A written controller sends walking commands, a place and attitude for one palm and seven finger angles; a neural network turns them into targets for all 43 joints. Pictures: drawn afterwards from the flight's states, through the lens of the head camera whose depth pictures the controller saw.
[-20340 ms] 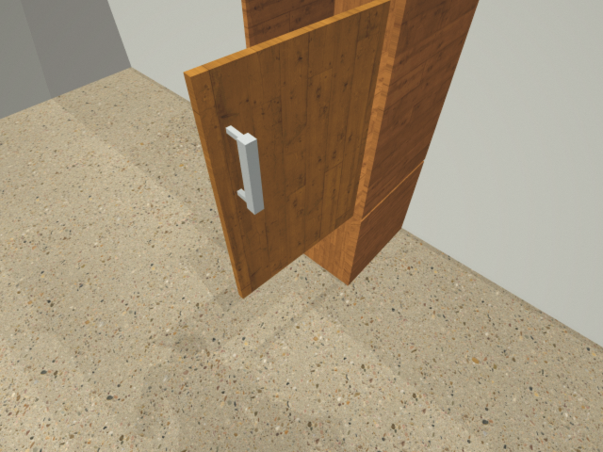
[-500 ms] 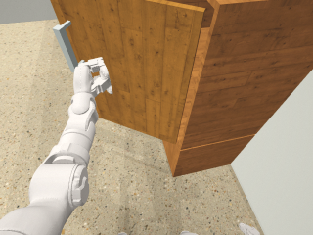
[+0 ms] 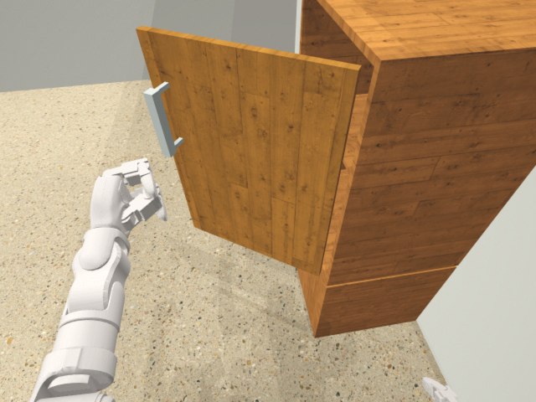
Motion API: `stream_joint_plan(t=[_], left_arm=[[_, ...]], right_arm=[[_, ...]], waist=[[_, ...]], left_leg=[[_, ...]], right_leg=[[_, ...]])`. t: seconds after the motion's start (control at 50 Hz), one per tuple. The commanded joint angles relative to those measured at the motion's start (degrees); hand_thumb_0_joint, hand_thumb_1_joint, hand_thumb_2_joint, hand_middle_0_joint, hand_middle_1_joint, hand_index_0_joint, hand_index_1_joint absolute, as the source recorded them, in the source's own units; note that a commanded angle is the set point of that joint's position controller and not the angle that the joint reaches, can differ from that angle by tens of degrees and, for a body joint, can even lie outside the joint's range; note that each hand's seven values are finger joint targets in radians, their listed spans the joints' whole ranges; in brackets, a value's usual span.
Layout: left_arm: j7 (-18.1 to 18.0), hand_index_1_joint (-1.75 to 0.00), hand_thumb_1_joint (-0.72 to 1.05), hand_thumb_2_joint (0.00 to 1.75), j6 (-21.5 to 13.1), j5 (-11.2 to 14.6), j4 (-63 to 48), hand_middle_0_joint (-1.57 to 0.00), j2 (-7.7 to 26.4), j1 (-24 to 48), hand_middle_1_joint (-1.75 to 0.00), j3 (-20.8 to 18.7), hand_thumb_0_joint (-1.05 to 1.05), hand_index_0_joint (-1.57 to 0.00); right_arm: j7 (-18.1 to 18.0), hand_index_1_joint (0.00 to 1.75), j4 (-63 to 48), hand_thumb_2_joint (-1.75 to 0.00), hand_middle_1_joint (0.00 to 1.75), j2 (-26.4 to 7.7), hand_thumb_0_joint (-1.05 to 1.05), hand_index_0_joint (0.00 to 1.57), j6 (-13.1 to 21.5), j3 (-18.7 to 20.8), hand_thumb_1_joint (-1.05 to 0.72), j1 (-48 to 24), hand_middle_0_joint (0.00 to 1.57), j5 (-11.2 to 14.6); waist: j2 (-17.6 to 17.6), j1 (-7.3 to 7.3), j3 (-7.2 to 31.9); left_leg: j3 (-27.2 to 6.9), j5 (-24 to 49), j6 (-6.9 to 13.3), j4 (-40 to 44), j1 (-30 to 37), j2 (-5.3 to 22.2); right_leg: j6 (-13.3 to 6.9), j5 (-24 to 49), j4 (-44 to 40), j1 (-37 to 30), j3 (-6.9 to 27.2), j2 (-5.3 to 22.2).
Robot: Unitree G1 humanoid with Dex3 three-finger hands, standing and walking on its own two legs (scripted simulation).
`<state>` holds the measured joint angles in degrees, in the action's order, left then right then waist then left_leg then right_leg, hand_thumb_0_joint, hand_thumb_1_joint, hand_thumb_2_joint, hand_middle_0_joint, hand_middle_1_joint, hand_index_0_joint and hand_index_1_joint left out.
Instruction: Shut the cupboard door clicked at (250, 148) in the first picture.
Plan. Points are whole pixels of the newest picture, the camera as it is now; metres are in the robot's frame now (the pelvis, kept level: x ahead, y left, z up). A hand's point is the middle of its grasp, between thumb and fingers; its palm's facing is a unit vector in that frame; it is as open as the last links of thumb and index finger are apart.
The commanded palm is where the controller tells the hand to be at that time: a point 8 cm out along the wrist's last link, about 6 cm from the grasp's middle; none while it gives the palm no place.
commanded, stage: draw the hand back to the body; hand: left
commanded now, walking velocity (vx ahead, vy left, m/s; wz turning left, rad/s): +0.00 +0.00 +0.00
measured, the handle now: (167, 120) +0.64 +0.24 +0.09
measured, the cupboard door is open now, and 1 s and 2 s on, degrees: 55 55 55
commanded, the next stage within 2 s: step back with the hand held close in 1.08 s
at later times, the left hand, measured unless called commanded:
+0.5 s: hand (71, 249) +0.26 +0.25 +0.16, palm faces +0.36 -0.87 -0.32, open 4.6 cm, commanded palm +0.20 +0.29 +0.18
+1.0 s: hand (33, 287) +0.21 +0.26 +0.16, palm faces +0.47 -0.79 -0.39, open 7.4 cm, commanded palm +0.16 +0.30 +0.19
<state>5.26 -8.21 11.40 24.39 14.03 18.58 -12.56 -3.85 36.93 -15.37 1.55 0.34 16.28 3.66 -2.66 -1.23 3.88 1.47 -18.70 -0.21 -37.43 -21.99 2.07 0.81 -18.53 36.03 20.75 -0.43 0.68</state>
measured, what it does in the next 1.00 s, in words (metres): stands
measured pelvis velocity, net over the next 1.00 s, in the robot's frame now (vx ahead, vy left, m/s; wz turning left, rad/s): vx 0.03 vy -0.01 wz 0.03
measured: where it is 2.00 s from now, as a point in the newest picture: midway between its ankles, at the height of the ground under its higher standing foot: outside the picture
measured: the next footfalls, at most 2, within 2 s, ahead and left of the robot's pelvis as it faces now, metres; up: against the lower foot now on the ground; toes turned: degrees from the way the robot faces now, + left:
none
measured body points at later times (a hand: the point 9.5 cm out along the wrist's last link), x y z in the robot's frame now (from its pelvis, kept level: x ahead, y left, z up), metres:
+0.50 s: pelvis +0.02 +0.01 +0.02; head +0.01 -0.02 +0.47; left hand +0.23 +0.29 +0.18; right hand +0.22 -0.19 -0.08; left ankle +0.01 +0.12 -0.72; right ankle +0.00 -0.13 -0.72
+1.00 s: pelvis +0.03 -0.01 +0.02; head +0.01 -0.04 +0.47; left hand +0.18 +0.30 +0.19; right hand +0.23 -0.22 -0.07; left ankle +0.01 +0.12 -0.72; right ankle +0.00 -0.13 -0.72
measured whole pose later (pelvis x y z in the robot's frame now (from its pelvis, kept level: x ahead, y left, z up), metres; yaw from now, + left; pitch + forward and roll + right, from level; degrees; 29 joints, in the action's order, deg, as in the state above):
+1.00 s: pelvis +0.03 -0.01 +0.02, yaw +2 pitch -3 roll +0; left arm -5.6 -2.7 4.1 -19.8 18.4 -25.5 -19.0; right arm -5.6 36.2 -12.9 3.9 -0.7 10.2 0.7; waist -3.9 3.9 -0.1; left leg 0.4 -14.8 -0.6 -24.3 -6.4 1.0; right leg 0.7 -16.0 24.4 5.2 -1.9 1.5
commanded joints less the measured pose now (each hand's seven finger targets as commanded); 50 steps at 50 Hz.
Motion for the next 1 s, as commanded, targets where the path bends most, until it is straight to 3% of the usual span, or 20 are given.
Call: stream_joint_plan(t=[0.0,0.04,0.14,0.22,0.32,0.44,0.52,0.54,0.6,0.64,0.68,0.76,0.84,0.92,0.98], left_arm=[[-2.9,-1.32,0.90,0.90,-0.9,-3.6,-21.7,-1.13,13.3,12.7,-1.32,-0.2,0.00,-1.13],[-5.7,-1.26,0.90,0.90,-0.3,-4.1,-22.8,-1.08,11.0,4.7,-1.26,0.1,0.00,-1.08],[-8.4,-1.11,0.90,0.90,1.2,-5.9,-32.3,-0.94,12.6,0.8,-1.11,-0.8,0.00,-0.94],[-9.6,-0.99,0.90,0.90,1.5,-6.9,-40.9,-0.83,12.6,-2.4,-0.99,-1.3,0.00,-0.83],[-10.4,-0.84,0.90,0.90,2.3,-7.4,-46.5,-0.69,12.0,-11.5,-0.84,-2.1,0.00,-0.69],[-10.3,-0.66,0.90,0.90,3.2,-7.0,-48.5,-0.53,14.0,-26.2,-0.66,-7.2,0.00,-0.53],[-10.4,-0.54,0.90,0.90,3.0,-6.8,-53.1,-0.42,15.4,-31.2,-0.54,-10.6,0.00,-0.42],[-10.6,-0.51,0.90,0.90,2.9,-6.8,-53.8,-0.39,17.2,-33.0,-0.51,-12.5,0.00,-0.39],[-11.0,-0.42,0.90,0.90,2.3,-6.9,-57.9,-0.31,17.3,-36.3,-0.42,-13.8,0.00,-0.31],[-11.5,-0.36,0.90,0.90,2.0,-7.0,-60.2,-0.25,19.1,-39.2,-0.36,-15.7,0.00,-0.25],[-11.8,-0.30,0.90,0.90,1.7,-7.0,-61.6,-0.20,18.4,-42.4,-0.30,-16.0,0.00,-0.20],[-11.8,-0.30,0.90,0.90,2.4,-7.2,-56.3,-0.20,14.9,-39.2,-0.30,-12.3,0.00,-0.20],[-12.1,-0.30,0.90,0.90,2.2,-7.4,-54.3,-0.20,16.2,-37.6,-0.30,-13.5,0.00,-0.20],[-12.1,-0.30,0.90,0.90,1.4,-7.3,-57.9,-0.20,16.9,-38.0,-0.30,-14.2,0.00,-0.20],[-12.2,-0.30,0.90,0.90,1.2,-7.2,-59.2,-0.20,17.8,-38.9,-0.30,-14.9,0.00,-0.20]], right_arm=[[-1.1,0.30,-10.7,-0.90,0.30,-4.6,0.00,0.20,3.3,1.2,-0.90,-7.8,0.20,-0.3],[-1.5,0.30,-11.2,-0.90,0.30,-4.5,0.00,0.20,2.8,0.7,-0.90,-9.0,0.20,-0.6],[-1.9,0.30,-11.2,-0.90,0.30,-4.2,0.00,0.20,2.0,-0.1,-0.90,-10.7,0.20,-1.2],[-1.7,0.30,-11.4,-0.90,0.30,-3.4,0.00,0.20,2.7,-0.6,-0.90,-11.6,0.20,-1.9],[-1.3,0.30,-11.1,-0.90,0.30,-3.1,0.00,0.20,3.3,-0.9,-0.90,-12.0,0.20,-2.7],[-0.8,0.30,-11.3,-0.90,0.30,-3.1,0.00,0.20,2.5,-0.5,-0.90,-12.6,0.20,-3.1],[-0.8,0.30,-11.7,-0.90,0.30,-2.5,0.00,0.20,2.2,-0.3,-0.90,-13.0,0.20,-3.1],[-0.8,0.30,-11.4,-0.90,0.30,-2.7,0.00,0.20,2.4,-0.1,-0.90,-13.2,0.20,-3.2],[-1.0,0.30,-11.6,-0.90,0.30,-2.2,0.00,0.20,3.2,0.1,-0.90,-13.1,0.20,-3.1],[-1.1,0.30,-11.4,-0.90,0.30,-2.5,0.00,0.20,4.1,0.2,-0.90,-13.0,0.20,-3.1],[-1.2,0.30,-11.5,-0.90,0.30,-2.1,0.00,0.20,4.8,0.4,-0.90,-12.7,0.20,-3.0],[-1.5,0.30,-10.1,-0.90,0.30,-2.9,0.00,0.20,5.4,0.6,-0.90,-11.8,0.20,-3.0],[-2.0,0.30,-9.6,-0.90,0.30,-3.4,0.00,0.20,5.4,0.9,-0.90,-11.9,0.20,-3.1],[-2.0,0.30,-10.3,-0.90,0.30,-2.7,0.00,0.20,5.6,0.7,-0.90,-12.7,0.20,-3.2],[-2.0,0.30,-10.3,-0.90,0.30,-2.3,0.00,0.20,6.0,0.5,-0.90,-13.0,0.20,-3.3]], waist=[[2.2,1.08,8.8],[5.1,1.63,6.9],[1.4,1.78,5.1],[-3.5,2.19,6.4],[-3.7,2.70,5.3],[2.7,4.06,2.7],[0.4,4.56,3.1],[0.7,4.94,2.7],[-2.2,5.00,3.7],[-2.8,5.38,3.6],[-2.9,5.33,3.4],[1.9,3.72,-3.8],[2.4,4.30,-3.0],[-0.1,5.11,1.9],[-1.1,5.38,2.4]], left_leg=[[0.6,7.1,2.0,9.8,9.7,-2.8],[0.1,7.6,2.1,11.0,9.7,-2.5],[-0.1,11.0,1.8,14.1,14.5,-1.9],[-0.6,15.8,1.3,15.5,18.5,-1.8],[-1.0,19.7,0.8,16.5,19.7,-1.7],[-0.5,21.9,1.0,16.6,17.7,-1.6],[-0.1,22.5,1.1,16.3,17.6,-1.8],[0.0,21.8,1.2,16.1,17.0,-1.9],[0.3,22.5,1.2,15.6,17.7,-1.9],[0.2,23.0,1.2,15.2,17.3,-2.0],[0.3,23.9,1.2,15.0,17.6,-1.8],[0.5,18.6,1.6,15.8,16.2,-1.7],[0.3,15.9,2.0,16.4,16.7,-2.0],[0.6,17.7,2.1,15.8,17.8,-2.4],[0.7,18.8,2.0,15.4,17.8,-2.4]], right_leg=[[-1.4,9.4,-9.5,-5.4,-0.3,-0.7],[-1.3,8.9,-10.3,-7.2,-1.1,-0.6],[-1.6,11.6,-12.5,-10.4,-1.4,-0.8],[-1.9,15.1,-13.1,-12.7,-1.9,-1.0],[-1.9,17.3,-14.0,-15.0,-2.5,-1.1],[-1.4,20.1,-14.6,-17.1,-2.8,-0.9],[-1.1,20.9,-14.3,-17.5,-2.8,-0.5],[-1.1,20.5,-14.8,-17.7,-2.5,-0.6],[-1.0,20.8,-14.3,-17.6,-2.6,-0.4],[-1.1,21.1,-14.6,-17.9,-2.5,-0.5],[-0.9,21.6,-14.0,-17.3,-2.7,-0.5],[-0.5,17.1,-15.7,-12.5,-2.8,-0.5],[-0.5,13.9,-16.2,-12.4,-2.6,-0.4],[-0.6,16.4,-15.0,-15.5,-2.1,0.0],[-0.6,18.2,-15.2,-16.3,-1.8,0.0]])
